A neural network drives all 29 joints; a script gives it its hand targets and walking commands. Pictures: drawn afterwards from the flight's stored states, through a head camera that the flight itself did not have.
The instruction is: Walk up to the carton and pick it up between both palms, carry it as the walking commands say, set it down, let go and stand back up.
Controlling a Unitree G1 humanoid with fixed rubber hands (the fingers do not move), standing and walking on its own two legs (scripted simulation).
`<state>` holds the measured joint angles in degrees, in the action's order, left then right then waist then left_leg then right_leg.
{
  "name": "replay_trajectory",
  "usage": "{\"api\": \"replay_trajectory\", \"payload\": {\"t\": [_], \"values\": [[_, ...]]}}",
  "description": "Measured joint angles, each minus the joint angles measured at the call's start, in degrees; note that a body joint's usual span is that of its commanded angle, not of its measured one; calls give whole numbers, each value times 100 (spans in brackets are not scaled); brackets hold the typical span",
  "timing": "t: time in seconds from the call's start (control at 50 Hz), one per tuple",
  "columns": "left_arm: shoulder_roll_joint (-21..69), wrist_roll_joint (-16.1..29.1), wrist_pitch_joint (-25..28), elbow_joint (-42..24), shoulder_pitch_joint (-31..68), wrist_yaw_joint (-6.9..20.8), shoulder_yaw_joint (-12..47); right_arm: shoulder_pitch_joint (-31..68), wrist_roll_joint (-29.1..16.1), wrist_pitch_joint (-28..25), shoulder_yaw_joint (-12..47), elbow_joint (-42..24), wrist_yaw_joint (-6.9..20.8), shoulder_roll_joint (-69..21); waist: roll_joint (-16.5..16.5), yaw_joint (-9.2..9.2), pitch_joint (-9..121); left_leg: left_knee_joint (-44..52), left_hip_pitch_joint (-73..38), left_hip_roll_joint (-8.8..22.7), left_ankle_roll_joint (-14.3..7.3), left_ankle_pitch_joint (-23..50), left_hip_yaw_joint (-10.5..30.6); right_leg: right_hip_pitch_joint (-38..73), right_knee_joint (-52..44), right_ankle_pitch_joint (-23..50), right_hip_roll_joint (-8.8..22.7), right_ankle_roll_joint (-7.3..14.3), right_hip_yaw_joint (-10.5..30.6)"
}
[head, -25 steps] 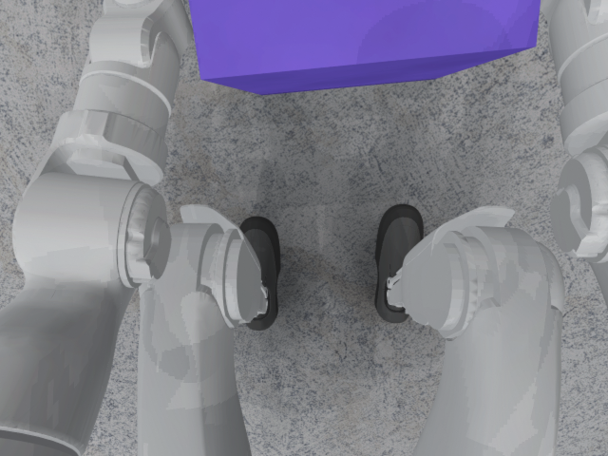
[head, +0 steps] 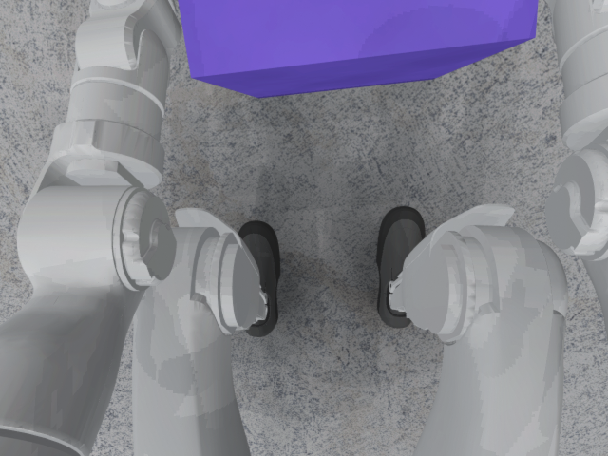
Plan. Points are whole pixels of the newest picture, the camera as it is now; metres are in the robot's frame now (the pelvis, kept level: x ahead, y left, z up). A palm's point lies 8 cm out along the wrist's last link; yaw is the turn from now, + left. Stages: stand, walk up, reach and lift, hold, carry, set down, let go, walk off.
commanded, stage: reach and lift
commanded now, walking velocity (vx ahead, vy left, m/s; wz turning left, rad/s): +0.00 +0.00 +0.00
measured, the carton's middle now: out of the picture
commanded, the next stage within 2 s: none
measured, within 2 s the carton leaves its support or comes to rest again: leaves its support in 0.30 s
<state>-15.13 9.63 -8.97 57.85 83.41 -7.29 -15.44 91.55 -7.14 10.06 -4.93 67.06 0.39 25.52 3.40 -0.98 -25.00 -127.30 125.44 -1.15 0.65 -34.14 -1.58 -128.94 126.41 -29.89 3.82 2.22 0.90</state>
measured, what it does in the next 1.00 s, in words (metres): rises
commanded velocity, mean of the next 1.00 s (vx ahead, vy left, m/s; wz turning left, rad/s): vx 0.00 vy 0.00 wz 0.00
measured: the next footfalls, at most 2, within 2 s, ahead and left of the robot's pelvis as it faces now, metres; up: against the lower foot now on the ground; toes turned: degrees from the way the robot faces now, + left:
none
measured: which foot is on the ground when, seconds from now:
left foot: down 0.00-1.00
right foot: down 0.00-1.00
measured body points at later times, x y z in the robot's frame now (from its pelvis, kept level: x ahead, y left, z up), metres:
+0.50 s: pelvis +0.01 +0.00 +0.02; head +0.36 -0.04 +0.31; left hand +0.58 +0.12 -0.11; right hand +0.57 -0.23 -0.10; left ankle +0.12 +0.12 -0.33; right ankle +0.13 -0.12 -0.33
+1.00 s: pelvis +0.01 +0.00 +0.07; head +0.35 -0.05 +0.36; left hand +0.57 +0.12 -0.05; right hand +0.57 -0.23 -0.05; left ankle +0.12 +0.12 -0.33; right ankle +0.13 -0.12 -0.33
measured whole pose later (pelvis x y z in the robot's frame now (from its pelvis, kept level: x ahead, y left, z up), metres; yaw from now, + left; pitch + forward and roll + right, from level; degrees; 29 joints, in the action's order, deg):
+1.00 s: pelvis +0.01 +0.00 +0.07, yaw -2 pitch +45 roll +3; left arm -5.7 -3.9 -20.8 37.7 70.8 -5.7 -26.9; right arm 77.1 4.0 21.4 -15.6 47.3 1.6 17.8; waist 2.3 0.3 -4.1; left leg -112.5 124.9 -2.1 2.1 -32.8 0.2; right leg -128.8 111.0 -27.5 0.8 1.2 1.0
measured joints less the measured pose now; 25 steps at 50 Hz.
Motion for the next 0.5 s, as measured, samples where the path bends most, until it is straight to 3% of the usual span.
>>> {"api": "replay_trajectory", "payload": {"t": [0.12, 0.28, 0.5], "values": [[-7, -50, -233, -170, -13, 26, 21, -137, 127, 214, -187, -322, 56, -19, -9, 23, 80, -13, 96, -1, 6, 22, 9, -97, 9, 28, -8, 11, -6], [128, -52, -469, -571, -285, -282, 155, -586, 153, 428, -148, -805, -152, -120, -44, 1, 425, 75, 173, -3, 14, -47, 51, -156, -103, -34, -35, -13, -38], [538, -573, -670, -1067, -845, -227, -379, -967, 279, 557, -357, -958, -60, -277, -159, 30, 1312, 406, 110, -80, 121, -190, 134, -174, -508, -9, -273, -129, 25]]}}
